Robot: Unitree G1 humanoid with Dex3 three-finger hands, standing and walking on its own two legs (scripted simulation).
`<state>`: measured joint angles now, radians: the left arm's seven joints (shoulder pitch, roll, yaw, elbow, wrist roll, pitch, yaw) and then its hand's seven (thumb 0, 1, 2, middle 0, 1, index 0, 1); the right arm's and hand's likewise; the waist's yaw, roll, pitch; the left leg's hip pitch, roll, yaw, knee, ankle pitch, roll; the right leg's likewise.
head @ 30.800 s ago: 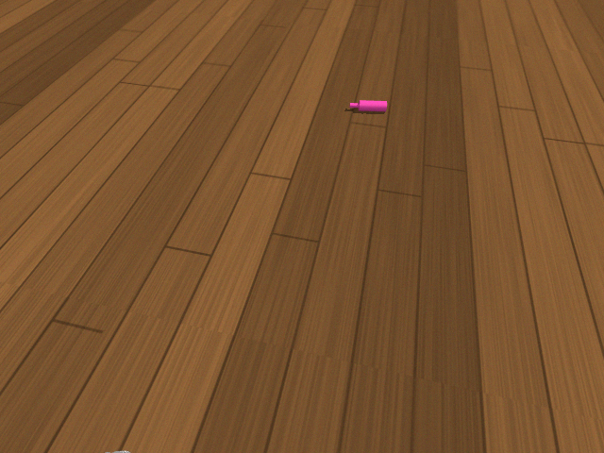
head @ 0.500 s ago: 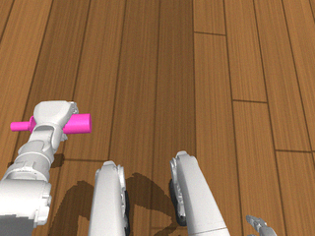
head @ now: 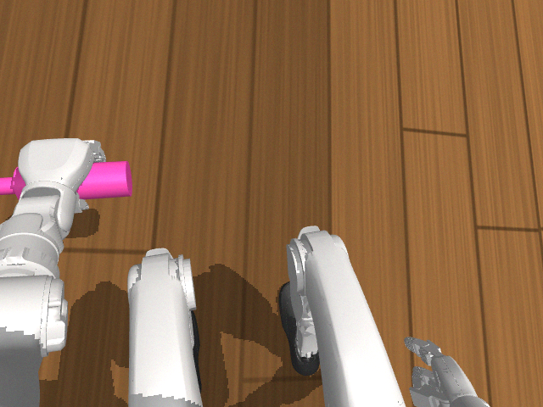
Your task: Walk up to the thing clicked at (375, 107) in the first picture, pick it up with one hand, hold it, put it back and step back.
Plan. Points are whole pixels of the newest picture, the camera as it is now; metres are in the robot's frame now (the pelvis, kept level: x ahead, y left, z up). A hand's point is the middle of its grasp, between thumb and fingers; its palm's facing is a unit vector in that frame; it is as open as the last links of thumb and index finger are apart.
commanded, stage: crouch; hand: left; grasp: from above
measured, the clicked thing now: (59, 182) +0.44 +0.28 -0.20
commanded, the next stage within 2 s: lower in 0.48 s
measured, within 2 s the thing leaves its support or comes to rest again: neither
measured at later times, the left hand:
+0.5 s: hand (86, 189) +0.44 +0.26 -0.24, palm faces -0.47 -0.02 -0.88, open 8.8 cm
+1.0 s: hand (99, 193) +0.44 +0.26 -0.30, palm faces -0.49 -0.05 -0.87, open 8.7 cm
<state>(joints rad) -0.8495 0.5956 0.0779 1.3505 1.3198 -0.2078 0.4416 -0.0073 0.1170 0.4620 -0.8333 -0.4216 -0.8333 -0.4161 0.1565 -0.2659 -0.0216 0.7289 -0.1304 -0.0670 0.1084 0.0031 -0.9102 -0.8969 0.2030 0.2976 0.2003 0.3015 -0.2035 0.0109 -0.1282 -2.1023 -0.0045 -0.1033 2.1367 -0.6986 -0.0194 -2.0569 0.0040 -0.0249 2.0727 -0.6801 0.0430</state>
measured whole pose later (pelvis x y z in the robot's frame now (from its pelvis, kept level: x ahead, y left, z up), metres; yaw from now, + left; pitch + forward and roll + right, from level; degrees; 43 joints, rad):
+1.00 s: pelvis -0.01 +0.00 -0.10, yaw -3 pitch +34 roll -8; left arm -0.92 0.76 0.14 1.48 1.35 -0.30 0.48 -0.01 0.14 0.37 -0.88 -0.34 -0.87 -0.34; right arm 0.14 -0.28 0.07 0.75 -0.18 -0.08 0.15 0.00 -0.91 -0.89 0.20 0.30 0.20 0.30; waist -0.27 -0.05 0.01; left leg -2.33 -0.02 -0.16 2.45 -0.71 -0.03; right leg -2.28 0.03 -0.05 2.35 -0.68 0.05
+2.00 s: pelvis +0.00 +0.01 -0.12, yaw -8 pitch +30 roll -12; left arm -1.00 0.88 0.12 1.71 1.35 -0.27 0.64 -0.01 0.21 0.24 -0.90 -0.25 -0.89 -0.25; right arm 0.09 -0.32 0.21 0.74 -0.25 -0.18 0.23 0.00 -0.90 -0.89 0.20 0.30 0.20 0.30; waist -0.35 -0.09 0.10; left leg -2.36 -0.01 -0.22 2.57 -0.74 -0.02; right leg -2.28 0.06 -0.10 2.41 -0.67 0.07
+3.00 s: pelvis -0.01 +0.01 -0.11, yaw -9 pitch +28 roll -14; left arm -1.02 0.97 0.10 1.74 1.36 -0.29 0.64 0.00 -0.32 0.85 -0.25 -0.82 -0.25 -0.83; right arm 0.09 -0.34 0.26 0.70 -0.28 -0.22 0.26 0.00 -0.89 -0.89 0.20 0.30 0.20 0.30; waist -0.37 -0.11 0.14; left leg -2.34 -0.01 -0.25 2.57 -0.73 -0.01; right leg -2.24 0.06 -0.13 2.38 -0.65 0.07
